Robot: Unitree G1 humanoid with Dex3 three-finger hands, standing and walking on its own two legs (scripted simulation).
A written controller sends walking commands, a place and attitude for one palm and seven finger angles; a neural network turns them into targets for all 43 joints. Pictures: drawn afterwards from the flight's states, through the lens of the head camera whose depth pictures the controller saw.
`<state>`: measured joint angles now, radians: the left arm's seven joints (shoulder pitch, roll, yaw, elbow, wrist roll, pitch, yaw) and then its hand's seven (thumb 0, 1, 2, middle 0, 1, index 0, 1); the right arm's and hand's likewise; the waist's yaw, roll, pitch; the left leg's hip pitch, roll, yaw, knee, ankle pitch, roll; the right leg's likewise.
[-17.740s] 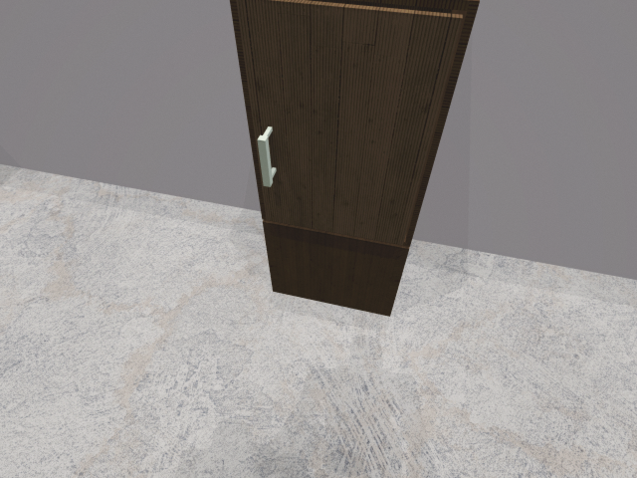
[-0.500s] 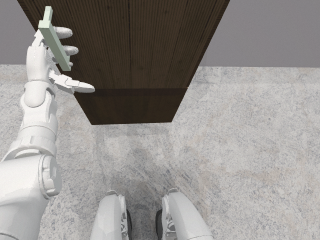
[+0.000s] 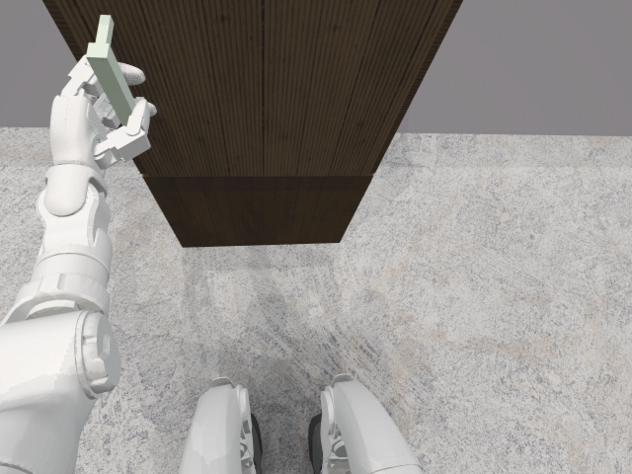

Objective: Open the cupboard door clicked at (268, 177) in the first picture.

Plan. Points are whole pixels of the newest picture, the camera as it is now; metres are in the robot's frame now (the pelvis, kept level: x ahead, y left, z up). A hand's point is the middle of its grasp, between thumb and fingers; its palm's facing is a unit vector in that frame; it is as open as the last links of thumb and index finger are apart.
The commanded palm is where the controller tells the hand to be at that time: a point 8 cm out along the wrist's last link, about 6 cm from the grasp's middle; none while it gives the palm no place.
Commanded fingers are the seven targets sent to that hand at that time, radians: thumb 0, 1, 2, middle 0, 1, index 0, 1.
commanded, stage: close the thumb around the handle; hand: left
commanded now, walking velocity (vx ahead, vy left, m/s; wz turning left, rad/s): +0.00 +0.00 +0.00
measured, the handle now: (123, 84) +0.57 +0.19 +0.05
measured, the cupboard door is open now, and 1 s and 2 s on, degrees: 0 27 42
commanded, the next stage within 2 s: pull the door open along its arc in 0.10 s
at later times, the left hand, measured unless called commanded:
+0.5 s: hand (147, 152) +0.49 +0.16 +0.03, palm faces +0.01 -1.00 -0.01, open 5.6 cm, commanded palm +0.43 +0.20 +0.04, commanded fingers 0.00 0.90 0.90 -0.40 -1.35 -0.40 -1.35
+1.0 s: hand (208, 252) +0.36 +0.09 +0.04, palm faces +0.42 -0.91 +0.01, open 5.6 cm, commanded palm +0.29 +0.12 +0.04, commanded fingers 0.00 0.90 0.90 -0.40 -1.35 -0.40 -1.35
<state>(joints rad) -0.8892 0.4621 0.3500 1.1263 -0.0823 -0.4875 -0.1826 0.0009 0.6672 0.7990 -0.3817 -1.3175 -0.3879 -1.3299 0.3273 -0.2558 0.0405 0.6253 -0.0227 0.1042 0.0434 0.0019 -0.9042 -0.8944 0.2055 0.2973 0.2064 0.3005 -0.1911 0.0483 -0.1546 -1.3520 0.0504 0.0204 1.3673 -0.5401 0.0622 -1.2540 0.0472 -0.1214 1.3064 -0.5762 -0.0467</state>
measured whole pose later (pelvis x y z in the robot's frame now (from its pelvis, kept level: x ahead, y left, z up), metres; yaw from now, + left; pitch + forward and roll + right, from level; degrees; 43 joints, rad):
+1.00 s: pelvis +0.02 -0.02 +0.03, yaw +3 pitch +24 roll -1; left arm -0.15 -0.07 -0.06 0.48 0.08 -0.50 0.54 0.00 0.75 0.80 -0.33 -1.32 -0.36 -1.34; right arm 0.16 -0.18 -0.01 0.57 -0.06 0.07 0.08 0.01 -0.91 -0.89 0.20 0.30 0.20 0.30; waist -0.03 0.01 -0.21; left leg -1.13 0.02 0.04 1.25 -0.54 0.03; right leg -1.05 0.03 -0.10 1.24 -0.60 -0.07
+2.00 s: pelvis +0.01 -0.05 +0.02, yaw +6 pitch +22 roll +1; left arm 0.15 -0.09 -0.23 0.22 0.11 -0.43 0.53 -0.01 -0.43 0.33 -0.31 -1.07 -0.28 -1.06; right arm 0.19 -0.18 0.00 0.58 -0.06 -0.07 0.03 0.01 -0.91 -0.90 0.20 0.30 0.20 0.30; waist -0.03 0.03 -0.23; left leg -1.14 0.01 -0.01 1.28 -0.52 -0.02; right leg -1.06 0.01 -0.14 1.30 -0.63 -0.12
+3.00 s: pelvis +0.00 -0.02 +0.00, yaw +4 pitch +21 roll -2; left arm 0.42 0.08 -0.27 -0.06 0.00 -0.45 0.08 -0.02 -0.50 0.30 -0.15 -0.30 -0.16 -0.31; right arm 0.21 -0.20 0.03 0.39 -0.01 0.02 0.05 0.01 -0.90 -0.89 0.20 0.30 0.21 0.30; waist -0.01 0.04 -0.21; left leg -1.19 0.00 0.02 1.38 -0.56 0.04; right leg -1.10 0.01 -0.12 1.37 -0.64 -0.07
